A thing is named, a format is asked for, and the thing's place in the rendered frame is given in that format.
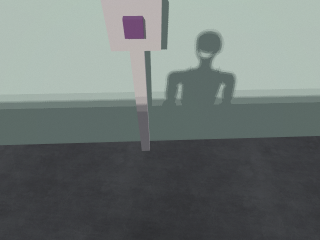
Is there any button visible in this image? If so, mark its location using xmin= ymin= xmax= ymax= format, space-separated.
xmin=122 ymin=16 xmax=144 ymax=39

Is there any panel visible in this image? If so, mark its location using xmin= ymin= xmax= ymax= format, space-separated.
xmin=100 ymin=0 xmax=162 ymax=151

